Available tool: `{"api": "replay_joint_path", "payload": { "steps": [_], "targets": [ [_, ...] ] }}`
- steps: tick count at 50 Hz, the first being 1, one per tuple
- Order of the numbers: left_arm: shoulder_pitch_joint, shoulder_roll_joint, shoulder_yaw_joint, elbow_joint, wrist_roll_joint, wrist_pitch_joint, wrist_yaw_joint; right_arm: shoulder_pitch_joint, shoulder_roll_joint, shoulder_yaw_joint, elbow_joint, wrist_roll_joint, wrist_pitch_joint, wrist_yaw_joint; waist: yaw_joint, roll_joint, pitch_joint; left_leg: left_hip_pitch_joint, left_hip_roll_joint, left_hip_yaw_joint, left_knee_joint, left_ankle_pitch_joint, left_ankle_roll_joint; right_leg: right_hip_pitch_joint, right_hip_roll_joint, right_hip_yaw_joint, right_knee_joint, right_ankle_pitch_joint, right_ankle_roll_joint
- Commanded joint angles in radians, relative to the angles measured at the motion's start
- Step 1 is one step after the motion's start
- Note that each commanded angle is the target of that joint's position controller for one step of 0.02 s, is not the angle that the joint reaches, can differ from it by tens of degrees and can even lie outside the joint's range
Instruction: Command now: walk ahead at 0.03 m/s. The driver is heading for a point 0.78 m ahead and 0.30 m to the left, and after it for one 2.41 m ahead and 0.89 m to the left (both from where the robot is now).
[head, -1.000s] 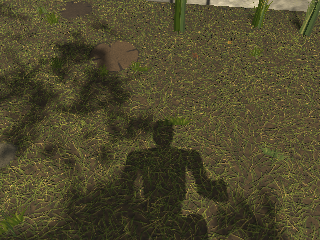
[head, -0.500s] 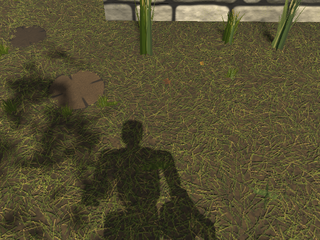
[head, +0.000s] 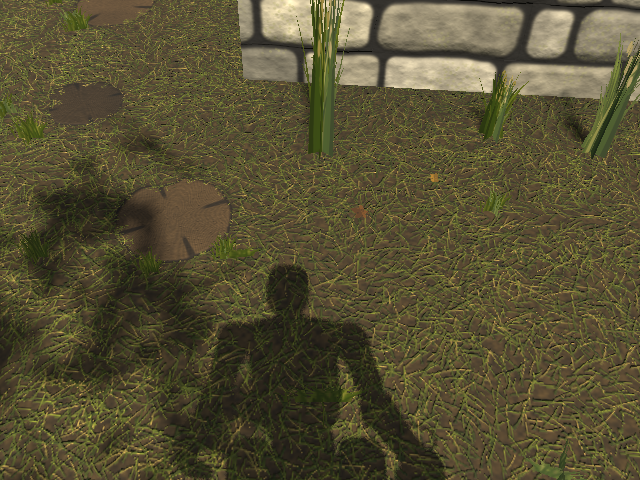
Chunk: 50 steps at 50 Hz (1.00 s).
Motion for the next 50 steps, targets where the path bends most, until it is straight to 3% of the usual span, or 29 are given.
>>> {"api": "replay_joint_path", "payload": {
  "steps": [1, 9, 19, 31, 32, 33, 35, 36, 38, 39, 41, 42, 43, 44, 45, 46, 47, 48, 49, 50],
  "targets": [
    [0.014, 0.101, 0.022, -0.019, 0.002, -0.006, 0.007, 0.004, -0.097, -0.015, -0.022, 0.005, -0.034, 0.000, 0.016, 0.088, 0.039, -0.137, 0.040, -0.046, -0.191, -0.092, 0.036, 0.127, -0.053, 0.064, -0.047, -0.075, -0.027],
    [0.011, 0.098, 0.022, 0.018, -0.009, -0.002, 0.000, 0.065, -0.090, -0.011, 0.005, 0.012, -0.032, 0.000, -0.008, 0.024, -0.016, -0.032, 0.021, -0.018, -0.126, 0.127, 0.045, 0.158, -0.058, 0.059, -0.005, 0.127, -0.028],
    [0.013, 0.105, 0.024, 0.055, -0.013, 0.015, 0.009, 0.074, -0.071, -0.004, 0.019, 0.012, -0.021, 0.000, -0.004, 0.022, 0.001, -0.012, 0.009, -0.002, -0.123, 0.180, 0.044, 0.176, -0.060, 0.061, 0.010, 0.165, -0.022],
    [0.001, 0.098, 0.025, 0.086, -0.012, 0.022, 0.014, 0.083, -0.059, 0.001, 0.033, 0.010, -0.019, -0.004, 0.000, 0.025, 0.028, -0.018, 0.001, 0.006, -0.147, 0.115, 0.041, 0.174, -0.058, 0.062, -0.007, 0.106, -0.014],
    [0.018, 0.088, 0.023, 0.098, -0.012, 0.023, 0.014, 0.107, -0.053, 0.001, 0.046, 0.011, -0.017, -0.005, -0.002, 0.029, 0.009, -0.010, -0.006, 0.013, -0.157, 0.005, 0.046, 0.179, -0.043, 0.046, -0.004, -0.008, -0.015],
    [0.024, 0.093, 0.026, 0.103, -0.018, 0.025, 0.014, 0.115, -0.068, -0.005, 0.049, 0.018, -0.014, -0.007, -0.002, 0.044, 0.029, -0.029, -0.008, 0.005, -0.164, -0.154, 0.066, 0.154, -0.018, 0.022, 0.019, -0.193, -0.019],
    [0.008, 0.103, 0.032, 0.093, -0.024, 0.015, 0.014, 0.112, -0.104, -0.017, 0.030, 0.028, -0.016, -0.013, -0.012, 0.078, 0.109, -0.069, 0.039, -0.073, -0.205, -0.436, 0.122, 0.021, 0.005, 0.003, 0.070, -0.461, -0.028],
    [-0.021, 0.092, 0.030, 0.077, -0.026, 0.000, 0.010, 0.141, -0.121, -0.023, 0.028, 0.035, -0.026, -0.013, -0.030, 0.105, 0.144, -0.054, 0.093, -0.153, -0.247, -0.510, 0.155, -0.052, 0.006, -0.003, 0.120, -0.459, -0.028],
    [-0.058, 0.057, 0.024, 0.052, -0.034, -0.035, -0.008, 0.170, -0.174, -0.043, 0.032, 0.044, -0.049, -0.010, -0.041, 0.205, 0.192, 0.002, 0.262, -0.377, -0.352, -0.547, 0.243, -0.169, -0.009, -0.024, 0.300, -0.292, -0.032],
    [-0.062, 0.055, 0.023, 0.044, -0.036, -0.049, -0.017, 0.160, -0.166, -0.043, 0.026, 0.041, -0.059, -0.007, -0.034, 0.199, 0.207, 0.003, 0.301, -0.417, -0.357, -0.497, 0.261, -0.200, -0.040, 0.001, 0.338, -0.289, -0.048],
    [-0.013, 0.057, 0.026, 0.050, -0.044, -0.074, -0.027, 0.110, -0.135, -0.034, 0.004, 0.047, -0.070, 0.006, 0.014, 0.165, 0.200, -0.017, 0.256, -0.355, -0.299, -0.341, 0.230, -0.116, -0.043, -0.003, 0.215, -0.325, -0.069],
    [0.077, 0.060, 0.034, 0.084, -0.049, -0.081, -0.027, 0.061, -0.132, -0.032, -0.013, 0.053, -0.067, 0.012, 0.065, 0.147, 0.176, -0.092, 0.194, -0.278, -0.247, -0.281, 0.194, 0.061, -0.015, -0.033, 0.072, -0.264, -0.069],
    [0.185, 0.089, 0.050, 0.128, -0.042, -0.083, -0.024, 0.026, -0.135, -0.032, -0.033, 0.053, -0.066, 0.016, 0.103, 0.119, 0.132, -0.180, 0.126, -0.211, -0.157, -0.146, 0.161, 0.249, -0.001, -0.021, 0.031, -0.170, -0.054],
    [0.341, 0.164, 0.075, 0.160, -0.029, -0.085, -0.017, -0.032, -0.107, -0.024, -0.066, 0.048, -0.074, 0.019, 0.164, -0.036, 0.075, -0.306, 0.023, -0.082, 0.144, 0.019, 0.102, 0.422, -0.143, 0.188, -0.077, -0.208, -0.087],
    [0.472, 0.282, 0.099, 0.177, -0.021, -0.089, -0.025, -0.007, -0.031, -0.009, -0.106, 0.054, -0.090, 0.013, 0.175, -0.328, -0.025, -0.508, -0.101, 0.015, 0.489, -0.187, 0.054, 0.576, -0.388, 0.628, -0.261, -0.317, -0.224],
    [0.420, 0.181, 0.063, 0.167, -0.003, -0.104, -0.026, -0.017, -0.080, -0.024, -0.101, 0.070, -0.101, 0.012, 0.136, -0.187, 0.008, -0.567, -0.065, -0.141, 0.704, -0.257, 0.075, 0.505, -0.452, 0.737, -0.279, -0.348, -0.254],
    [0.324, 0.118, 0.042, 0.134, -0.012, -0.111, -0.023, -0.003, -0.084, -0.028, -0.098, 0.082, -0.103, 0.020, 0.085, -0.108, 0.077, -0.618, -0.019, -0.174, 0.767, -0.164, 0.108, 0.455, -0.432, 0.605, -0.271, -0.332, -0.212],
    [0.251, 0.094, 0.031, 0.108, -0.017, -0.114, -0.027, 0.012, -0.070, -0.027, -0.084, 0.076, -0.102, 0.024, 0.055, -0.065, 0.091, -0.599, 0.018, -0.168, 0.749, -0.059, 0.127, 0.408, -0.378, 0.460, -0.281, -0.287, -0.163],
    [0.214, 0.089, 0.026, 0.097, -0.017, -0.113, -0.031, 0.008, -0.068, -0.035, -0.081, 0.069, -0.100, 0.023, 0.037, -0.050, 0.113, -0.589, 0.037, -0.165, 0.694, 0.019, 0.136, 0.379, -0.343, 0.347, -0.291, -0.179, -0.127],
    [0.213, 0.059, 0.015, 0.097, -0.009, -0.109, -0.032, 0.004, -0.082, -0.045, -0.079, 0.061, -0.092, 0.026, 0.030, -0.053, 0.105, -0.548, 0.054, -0.144, 0.651, 0.072, 0.141, 0.362, -0.287, 0.223, -0.291, -0.057, -0.084]
  ]
}}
